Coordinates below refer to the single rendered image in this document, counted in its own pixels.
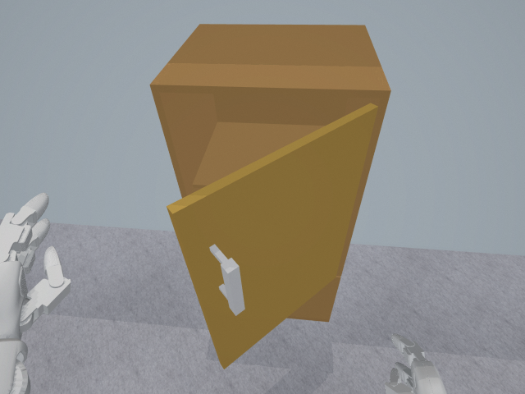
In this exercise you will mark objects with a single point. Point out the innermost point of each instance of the handle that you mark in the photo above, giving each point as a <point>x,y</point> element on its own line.
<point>232,289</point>

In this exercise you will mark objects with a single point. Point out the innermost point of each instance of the cupboard door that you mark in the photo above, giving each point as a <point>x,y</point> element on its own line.
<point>283,219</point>

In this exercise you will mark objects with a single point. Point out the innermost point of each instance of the left robot forearm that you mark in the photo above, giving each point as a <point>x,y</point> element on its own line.
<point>14,378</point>

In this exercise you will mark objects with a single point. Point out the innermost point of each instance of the robot right hand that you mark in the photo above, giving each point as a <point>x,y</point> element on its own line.
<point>422,378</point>

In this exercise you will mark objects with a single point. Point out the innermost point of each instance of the robot left hand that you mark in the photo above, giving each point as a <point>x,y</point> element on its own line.
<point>20,237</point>

